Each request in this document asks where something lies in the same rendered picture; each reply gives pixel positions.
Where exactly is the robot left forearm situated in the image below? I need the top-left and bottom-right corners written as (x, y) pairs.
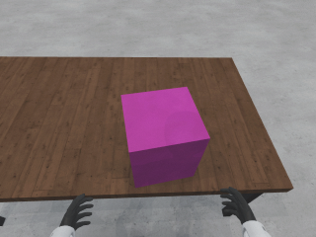
top-left (49, 225), bottom-right (75, 237)

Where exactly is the table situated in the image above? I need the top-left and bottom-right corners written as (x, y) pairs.
top-left (0, 56), bottom-right (294, 226)

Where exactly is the robot right forearm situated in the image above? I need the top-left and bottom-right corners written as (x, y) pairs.
top-left (241, 220), bottom-right (272, 237)

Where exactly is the left robot hand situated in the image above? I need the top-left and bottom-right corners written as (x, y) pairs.
top-left (59, 194), bottom-right (94, 231)

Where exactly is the right robot hand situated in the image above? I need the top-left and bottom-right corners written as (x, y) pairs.
top-left (220, 187), bottom-right (257, 225)

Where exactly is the carton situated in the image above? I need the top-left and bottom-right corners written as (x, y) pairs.
top-left (120, 87), bottom-right (210, 188)

